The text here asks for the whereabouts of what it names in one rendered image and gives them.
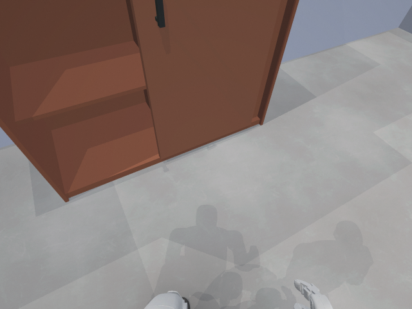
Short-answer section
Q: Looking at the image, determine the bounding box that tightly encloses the robot left thigh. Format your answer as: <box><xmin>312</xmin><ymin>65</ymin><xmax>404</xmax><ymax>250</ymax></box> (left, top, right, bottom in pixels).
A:
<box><xmin>144</xmin><ymin>293</ymin><xmax>187</xmax><ymax>309</ymax></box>

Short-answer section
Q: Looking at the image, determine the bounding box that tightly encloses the left robot shin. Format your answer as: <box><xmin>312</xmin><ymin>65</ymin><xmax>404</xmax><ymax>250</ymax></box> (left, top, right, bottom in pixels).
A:
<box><xmin>167</xmin><ymin>291</ymin><xmax>182</xmax><ymax>298</ymax></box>

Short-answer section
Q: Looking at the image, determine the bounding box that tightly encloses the right robot hand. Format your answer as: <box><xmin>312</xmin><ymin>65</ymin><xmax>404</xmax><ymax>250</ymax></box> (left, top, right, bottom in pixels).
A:
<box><xmin>294</xmin><ymin>279</ymin><xmax>333</xmax><ymax>309</ymax></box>

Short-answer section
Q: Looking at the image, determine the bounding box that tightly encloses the wardrobe door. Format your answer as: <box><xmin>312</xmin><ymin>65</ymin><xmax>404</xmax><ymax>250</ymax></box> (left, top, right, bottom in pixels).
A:
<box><xmin>253</xmin><ymin>0</ymin><xmax>288</xmax><ymax>118</ymax></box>
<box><xmin>130</xmin><ymin>0</ymin><xmax>281</xmax><ymax>159</ymax></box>

